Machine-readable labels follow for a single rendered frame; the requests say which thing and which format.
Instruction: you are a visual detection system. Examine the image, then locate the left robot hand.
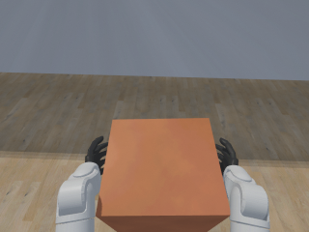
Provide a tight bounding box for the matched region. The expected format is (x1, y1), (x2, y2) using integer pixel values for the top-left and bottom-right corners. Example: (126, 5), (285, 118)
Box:
(85, 136), (108, 175)

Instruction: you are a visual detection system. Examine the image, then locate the right robot forearm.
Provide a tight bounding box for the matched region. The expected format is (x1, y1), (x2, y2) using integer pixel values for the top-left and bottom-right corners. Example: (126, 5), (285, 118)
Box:
(222, 165), (270, 232)

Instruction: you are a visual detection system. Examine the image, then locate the right robot hand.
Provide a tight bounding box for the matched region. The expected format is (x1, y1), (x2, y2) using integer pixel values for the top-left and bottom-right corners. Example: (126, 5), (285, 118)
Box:
(215, 137), (239, 176)

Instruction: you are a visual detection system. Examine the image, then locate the carton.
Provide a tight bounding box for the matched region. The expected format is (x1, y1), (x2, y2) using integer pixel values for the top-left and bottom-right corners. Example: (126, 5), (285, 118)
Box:
(96, 118), (231, 232)

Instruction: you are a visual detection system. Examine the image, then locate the left robot forearm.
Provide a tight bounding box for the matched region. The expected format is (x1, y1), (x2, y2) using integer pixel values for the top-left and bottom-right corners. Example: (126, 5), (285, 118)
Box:
(55, 161), (101, 232)

